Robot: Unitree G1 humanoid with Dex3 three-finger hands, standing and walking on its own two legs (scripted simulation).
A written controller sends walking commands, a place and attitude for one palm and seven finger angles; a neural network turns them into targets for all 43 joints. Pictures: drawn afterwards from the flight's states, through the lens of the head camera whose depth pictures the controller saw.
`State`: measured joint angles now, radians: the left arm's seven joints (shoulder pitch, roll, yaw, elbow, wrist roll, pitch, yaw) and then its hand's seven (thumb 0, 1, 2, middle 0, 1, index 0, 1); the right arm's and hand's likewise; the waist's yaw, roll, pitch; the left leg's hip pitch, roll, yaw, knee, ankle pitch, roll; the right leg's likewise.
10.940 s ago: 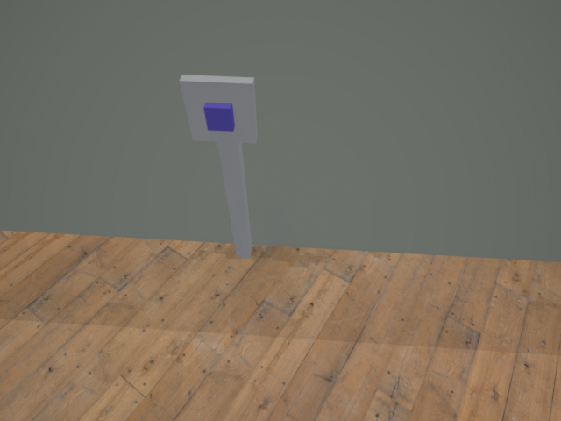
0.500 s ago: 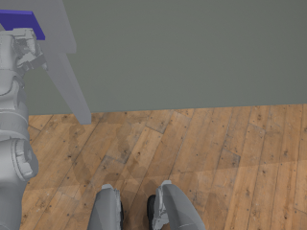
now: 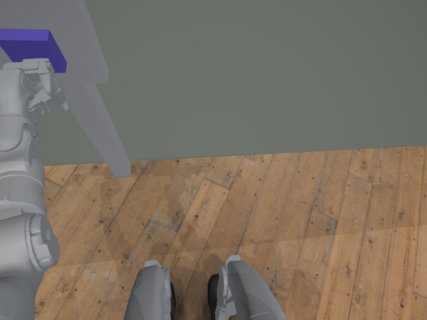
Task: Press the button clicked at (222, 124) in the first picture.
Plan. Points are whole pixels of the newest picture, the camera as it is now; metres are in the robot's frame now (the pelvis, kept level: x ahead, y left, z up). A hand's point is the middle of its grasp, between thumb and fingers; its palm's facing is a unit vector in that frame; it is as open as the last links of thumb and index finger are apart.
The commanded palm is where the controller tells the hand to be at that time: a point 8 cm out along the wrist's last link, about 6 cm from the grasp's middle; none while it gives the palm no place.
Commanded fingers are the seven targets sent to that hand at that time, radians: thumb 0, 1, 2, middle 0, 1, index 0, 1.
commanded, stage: pull the fist back off the button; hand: left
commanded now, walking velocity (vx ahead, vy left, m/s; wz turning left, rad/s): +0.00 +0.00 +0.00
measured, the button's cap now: (35, 50) +0.56 +0.26 +0.08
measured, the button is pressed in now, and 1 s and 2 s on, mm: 0 0 0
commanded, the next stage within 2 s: draw the hand back to the body in 0.64 s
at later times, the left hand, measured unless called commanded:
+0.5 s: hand (61, 132) +0.43 +0.22 +0.04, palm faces +0.08 -1.00 -0.04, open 3.1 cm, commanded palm +0.40 +0.27 +0.05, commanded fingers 0.00 0.90 0.90 -1.30 -1.50 -1.30 -1.50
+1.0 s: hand (43, 141) +0.39 +0.22 +0.09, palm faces +0.07 -1.00 -0.05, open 3.1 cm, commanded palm +0.34 +0.28 +0.11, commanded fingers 0.00 0.90 0.90 -1.30 -1.50 -1.30 -1.50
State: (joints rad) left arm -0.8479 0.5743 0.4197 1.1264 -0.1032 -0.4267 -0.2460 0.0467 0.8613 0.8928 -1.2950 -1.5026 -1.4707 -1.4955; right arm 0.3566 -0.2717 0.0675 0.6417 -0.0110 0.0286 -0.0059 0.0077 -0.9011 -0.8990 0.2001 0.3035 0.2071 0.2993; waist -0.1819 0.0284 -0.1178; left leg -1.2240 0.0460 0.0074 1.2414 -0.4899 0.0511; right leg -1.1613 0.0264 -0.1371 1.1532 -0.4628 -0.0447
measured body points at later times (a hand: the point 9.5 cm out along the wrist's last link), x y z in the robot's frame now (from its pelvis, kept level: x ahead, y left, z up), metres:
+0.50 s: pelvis +0.04 +0.00 +0.03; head +0.16 +0.02 +0.46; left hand +0.42 +0.27 +0.05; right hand +0.15 -0.25 -0.09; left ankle +0.04 +0.09 -0.63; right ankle +0.04 -0.10 -0.63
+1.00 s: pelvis +0.04 +0.00 +0.05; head +0.13 +0.00 +0.49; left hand +0.38 +0.27 +0.10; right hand +0.14 -0.25 -0.07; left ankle +0.04 +0.09 -0.63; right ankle +0.04 -0.10 -0.63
